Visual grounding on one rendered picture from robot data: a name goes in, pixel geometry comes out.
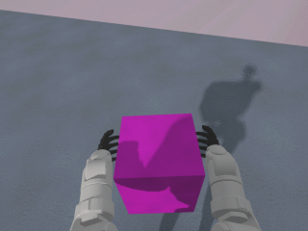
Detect carton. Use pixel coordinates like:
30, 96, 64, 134
114, 114, 205, 215

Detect robot left upper arm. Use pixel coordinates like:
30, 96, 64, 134
74, 220, 118, 231

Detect robot right hand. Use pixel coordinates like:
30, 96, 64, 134
195, 125, 219, 158

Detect left robot forearm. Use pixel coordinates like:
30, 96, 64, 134
69, 149, 115, 231

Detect right robot forearm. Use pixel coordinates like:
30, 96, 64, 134
205, 144, 262, 231

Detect robot right upper arm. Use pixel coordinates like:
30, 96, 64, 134
211, 220, 260, 231

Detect robot left hand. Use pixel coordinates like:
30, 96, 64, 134
97, 129, 119, 162

